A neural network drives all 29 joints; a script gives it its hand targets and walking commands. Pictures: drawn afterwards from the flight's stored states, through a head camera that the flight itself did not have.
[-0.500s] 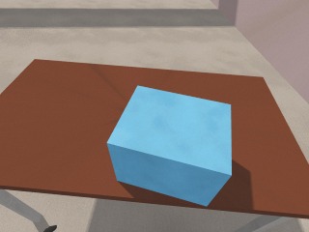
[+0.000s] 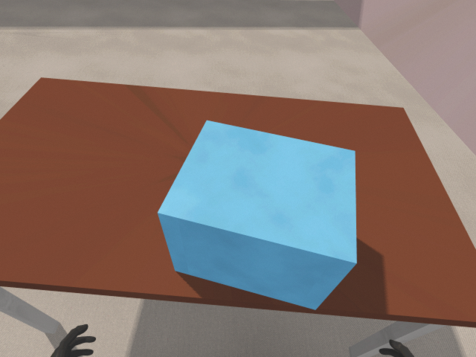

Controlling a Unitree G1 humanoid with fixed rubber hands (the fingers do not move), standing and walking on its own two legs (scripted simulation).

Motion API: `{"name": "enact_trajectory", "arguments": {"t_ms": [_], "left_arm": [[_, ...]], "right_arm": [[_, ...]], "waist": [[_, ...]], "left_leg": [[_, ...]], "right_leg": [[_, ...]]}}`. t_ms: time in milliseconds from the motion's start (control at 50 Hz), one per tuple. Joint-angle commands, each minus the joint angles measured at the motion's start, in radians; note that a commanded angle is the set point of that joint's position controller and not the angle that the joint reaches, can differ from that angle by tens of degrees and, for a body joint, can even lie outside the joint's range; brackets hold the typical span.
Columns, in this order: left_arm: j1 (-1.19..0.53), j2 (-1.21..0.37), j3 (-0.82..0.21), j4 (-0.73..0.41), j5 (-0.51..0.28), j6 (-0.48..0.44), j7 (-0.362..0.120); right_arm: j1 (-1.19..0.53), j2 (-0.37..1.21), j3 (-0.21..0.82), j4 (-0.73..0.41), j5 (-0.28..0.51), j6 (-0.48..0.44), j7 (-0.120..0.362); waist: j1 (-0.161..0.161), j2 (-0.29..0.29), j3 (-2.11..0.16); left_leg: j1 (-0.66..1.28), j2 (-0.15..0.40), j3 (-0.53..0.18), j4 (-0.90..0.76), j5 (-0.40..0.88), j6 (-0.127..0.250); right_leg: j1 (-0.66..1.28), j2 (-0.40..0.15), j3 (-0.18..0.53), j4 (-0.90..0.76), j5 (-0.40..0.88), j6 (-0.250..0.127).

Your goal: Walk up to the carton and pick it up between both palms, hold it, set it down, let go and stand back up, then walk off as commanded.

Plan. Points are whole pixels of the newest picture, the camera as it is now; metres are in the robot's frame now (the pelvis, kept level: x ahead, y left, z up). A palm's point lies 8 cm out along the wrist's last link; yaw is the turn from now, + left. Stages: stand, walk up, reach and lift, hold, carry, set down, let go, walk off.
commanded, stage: reach and lift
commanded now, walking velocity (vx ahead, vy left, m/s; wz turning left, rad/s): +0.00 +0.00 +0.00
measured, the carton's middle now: (260, 213) +0.38 -0.03 +0.01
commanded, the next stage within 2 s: none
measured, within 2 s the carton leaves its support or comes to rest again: neither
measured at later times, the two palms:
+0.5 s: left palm (69, 330) +0.18 +0.28 -0.06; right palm out of the picture +0.14 -0.28 -0.04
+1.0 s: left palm (74, 329) +0.18 +0.26 -0.02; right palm out of the picture +0.13 -0.25 -0.01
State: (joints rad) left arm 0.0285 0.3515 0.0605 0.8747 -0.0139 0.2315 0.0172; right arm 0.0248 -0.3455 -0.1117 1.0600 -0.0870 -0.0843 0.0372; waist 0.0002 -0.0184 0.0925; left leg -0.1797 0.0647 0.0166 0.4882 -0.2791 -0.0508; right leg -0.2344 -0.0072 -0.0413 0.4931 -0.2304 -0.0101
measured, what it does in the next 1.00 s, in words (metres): stands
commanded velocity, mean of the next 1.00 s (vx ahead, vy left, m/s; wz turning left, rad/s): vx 0.00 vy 0.00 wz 0.00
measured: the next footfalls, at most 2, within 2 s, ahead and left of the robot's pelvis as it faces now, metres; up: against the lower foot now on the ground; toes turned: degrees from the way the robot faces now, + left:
none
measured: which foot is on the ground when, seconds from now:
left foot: down 0.00-1.00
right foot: down 0.00-1.00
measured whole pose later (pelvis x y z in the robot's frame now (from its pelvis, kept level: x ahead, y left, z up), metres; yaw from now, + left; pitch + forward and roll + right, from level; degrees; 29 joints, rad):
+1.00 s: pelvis -0.01 +0.03 +0.01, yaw -5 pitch -6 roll +0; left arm 0.26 0.23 0.05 0.21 -0.06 0.27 0.03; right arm 0.35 -0.25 -0.14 0.23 0.06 0.06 0.08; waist 0.02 -0.02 0.07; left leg -0.01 0.04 0.11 0.34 -0.22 -0.01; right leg -0.11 -0.01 0.06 0.35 -0.14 0.03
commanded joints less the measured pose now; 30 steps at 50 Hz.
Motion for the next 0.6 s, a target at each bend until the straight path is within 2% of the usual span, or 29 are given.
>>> {"name": "enact_trajectory", "arguments": {"t_ms": [0,40,80,100,160,180,200,220,280,360,460,500,580], "left_arm": [[-0.121,0.151,0.045,-0.404,0.064,0.237,-0.004],[-0.040,0.154,0.092,-0.494,0.093,0.267,-0.017],[0.053,0.133,0.127,-0.588,0.111,0.265,-0.022],[0.086,0.126,0.129,-0.602,0.116,0.261,-0.024],[0.138,0.115,0.134,-0.627,0.123,0.251,-0.026],[0.132,0.114,0.129,-0.634,0.118,0.241,-0.025],[0.099,0.119,0.125,-0.634,0.109,0.222,-0.023],[0.067,0.122,0.119,-0.642,0.102,0.208,-0.017],[0.022,0.106,0.091,-0.678,0.069,0.175,-0.004],[0.033,0.079,0.054,-0.696,0.030,0.162,-0.001],[0.099,0.041,0.035,-0.695,0.030,0.182,-0.009],[0.119,0.029,0.031,-0.707,0.033,0.188,-0.009],[0.105,0.017,0.024,-0.751,0.018,0.162,-0.001]], "right_arm": [[-0.068,-0.205,-0.067,-0.182,0.040,-0.017,0.038],[-0.011,-0.222,-0.050,-0.224,0.086,-0.011,0.022],[0.030,-0.236,-0.045,-0.260,0.129,-0.027,0.007],[0.044,-0.239,-0.040,-0.284,0.138,-0.032,0.003],[0.061,-0.223,-0.030,-0.332,0.152,-0.035,-0.001],[0.055,-0.217,-0.033,-0.349,0.148,-0.038,0.000],[0.050,-0.197,-0.029,-0.376,0.137,-0.040,0.001],[0.040,-0.171,-0.026,-0.407,0.127,-0.041,0.001],[0.049,-0.130,-0.038,-0.475,0.109,-0.046,0.007],[0.098,-0.115,-0.062,-0.527,0.104,-0.017,0.024],[0.159,-0.139,-0.090,-0.532,0.109,0.048,0.041],[0.169,-0.149,-0.102,-0.548,0.108,0.071,0.048],[0.165,-0.138,-0.121,-0.636,0.096,0.090,0.052]], "waist": [[-0.039,-0.013,-0.194],[-0.032,-0.001,-0.275],[-0.028,0.044,-0.326],[-0.025,0.027,-0.337],[-0.013,0.030,-0.295],[-0.012,0.019,-0.271],[-0.010,-0.017,-0.253],[0.000,-0.023,-0.214],[-0.002,-0.008,-0.144],[-0.021,0.028,-0.095],[-0.041,0.089,-0.046],[-0.040,0.093,-0.027],[-0.031,0.059,-0.027]], "left_leg": [[-0.053,-0.049,0.071,0.034,0.069,0.028],[-0.004,-0.057,0.067,0.058,0.185,0.028],[0.073,-0.063,0.052,0.070,0.369,0.003],[0.107,-0.069,0.054,0.058,0.391,0.001],[0.091,-0.080,0.053,0.026,0.390,0.003],[0.066,-0.082,0.052,0.012,0.353,0.007],[0.035,-0.087,0.064,-0.005,0.247,0.022],[0.017,-0.088,0.068,-0.023,0.204,0.029],[0.012,-0.077,0.072,-0.068,0.153,0.025],[0.041,-0.069,0.078,-0.117,0.135,0.011],[0.087,-0.063,0.071,-0.161,0.155,-0.010],[0.084,-0.057,0.067,-0.184,0.146,-0.015],[0.036,-0.050,0.073,-0.217,0.106,-0.006]], "right_leg": [[0.094,0.021,-0.010,0.030,0.129,-0.022],[0.165,0.028,-0.008,0.044,0.312,-0.013],[0.216,0.037,-0.013,0.042,0.504,-0.009],[0.235,0.041,-0.015,0.024,0.545,0.000],[0.260,0.033,-0.005,-0.002,0.586,0.012],[0.266,0.029,-0.001,-0.007,0.575,0.016],[0.254,0.021,0.011,-0.026,0.511,0.024],[0.235,0.016,0.017,-0.038,0.451,0.028],[0.192,0.017,0.026,-0.073,0.357,0.022],[0.155,0.028,0.019,-0.123,0.240,0.002],[0.136,0.039,0.008,-0.167,0.162,-0.024],[0.148,0.046,0.004,-0.174,0.151,-0.028],[0.188,0.049,0.011,-0.181,0.142,-0.024]]}}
